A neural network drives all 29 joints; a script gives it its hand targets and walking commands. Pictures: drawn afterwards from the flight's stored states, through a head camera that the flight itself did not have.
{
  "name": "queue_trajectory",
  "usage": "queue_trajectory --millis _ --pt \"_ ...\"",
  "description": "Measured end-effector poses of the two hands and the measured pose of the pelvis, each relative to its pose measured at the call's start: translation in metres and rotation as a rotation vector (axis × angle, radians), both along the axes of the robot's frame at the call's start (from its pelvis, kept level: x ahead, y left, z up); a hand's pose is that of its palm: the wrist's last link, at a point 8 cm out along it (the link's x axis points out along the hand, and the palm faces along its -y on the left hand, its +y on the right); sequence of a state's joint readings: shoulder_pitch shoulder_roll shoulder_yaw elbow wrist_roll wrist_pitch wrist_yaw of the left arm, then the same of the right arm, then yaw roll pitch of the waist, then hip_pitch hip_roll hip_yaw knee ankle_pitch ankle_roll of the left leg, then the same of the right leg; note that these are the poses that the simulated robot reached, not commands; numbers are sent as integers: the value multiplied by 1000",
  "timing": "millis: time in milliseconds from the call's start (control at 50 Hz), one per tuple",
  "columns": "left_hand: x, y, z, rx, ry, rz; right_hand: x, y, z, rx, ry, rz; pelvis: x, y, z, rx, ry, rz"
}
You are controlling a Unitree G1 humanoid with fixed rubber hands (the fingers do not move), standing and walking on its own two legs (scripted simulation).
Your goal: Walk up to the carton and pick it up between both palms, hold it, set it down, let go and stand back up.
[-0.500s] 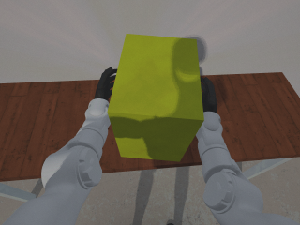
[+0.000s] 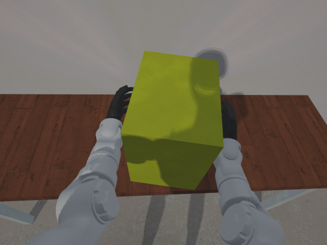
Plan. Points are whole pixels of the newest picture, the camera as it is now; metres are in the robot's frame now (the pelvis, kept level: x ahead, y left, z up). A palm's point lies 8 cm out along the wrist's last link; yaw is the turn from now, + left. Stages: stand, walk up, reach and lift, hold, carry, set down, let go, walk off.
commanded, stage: reach and lift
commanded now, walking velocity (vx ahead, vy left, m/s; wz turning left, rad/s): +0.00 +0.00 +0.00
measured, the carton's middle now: (171, 125) +0.43 -0.03 +0.00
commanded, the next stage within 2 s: none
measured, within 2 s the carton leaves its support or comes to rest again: leaves its support in 1.26 s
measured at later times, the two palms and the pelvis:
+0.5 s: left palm (115, 116) +0.43 +0.12 +0.05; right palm (227, 133) +0.37 -0.17 +0.05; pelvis +0.00 +0.00 +0.00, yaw +0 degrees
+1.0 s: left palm (109, 120) +0.41 +0.13 +0.06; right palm (225, 134) +0.36 -0.16 +0.05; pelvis -0.01 -0.01 +0.00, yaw +1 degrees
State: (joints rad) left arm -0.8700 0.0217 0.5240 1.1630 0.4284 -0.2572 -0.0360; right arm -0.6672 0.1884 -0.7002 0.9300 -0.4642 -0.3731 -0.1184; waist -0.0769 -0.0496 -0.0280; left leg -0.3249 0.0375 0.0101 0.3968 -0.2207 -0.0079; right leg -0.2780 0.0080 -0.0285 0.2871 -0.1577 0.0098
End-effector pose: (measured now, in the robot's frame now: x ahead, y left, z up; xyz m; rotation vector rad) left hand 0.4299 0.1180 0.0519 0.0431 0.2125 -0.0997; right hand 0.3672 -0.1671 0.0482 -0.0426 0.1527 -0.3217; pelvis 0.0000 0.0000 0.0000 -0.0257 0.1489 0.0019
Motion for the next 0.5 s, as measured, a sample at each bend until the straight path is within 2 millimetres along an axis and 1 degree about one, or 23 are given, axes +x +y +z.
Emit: queue_trajectory --millis 500 --pt "-1 1 0 -1 3 5 0 0 0 -11 0 3 0 1 2 1 8 -3"
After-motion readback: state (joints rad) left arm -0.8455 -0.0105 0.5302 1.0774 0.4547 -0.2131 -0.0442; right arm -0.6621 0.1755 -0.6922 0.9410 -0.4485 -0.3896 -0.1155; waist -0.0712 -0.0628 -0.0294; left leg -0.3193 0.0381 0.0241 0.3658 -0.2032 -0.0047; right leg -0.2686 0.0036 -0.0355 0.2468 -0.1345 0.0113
